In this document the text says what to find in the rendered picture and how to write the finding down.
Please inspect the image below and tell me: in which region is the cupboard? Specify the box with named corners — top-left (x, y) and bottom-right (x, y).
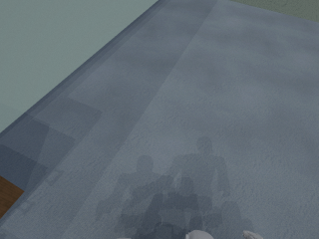
top-left (0, 175), bottom-right (24, 219)

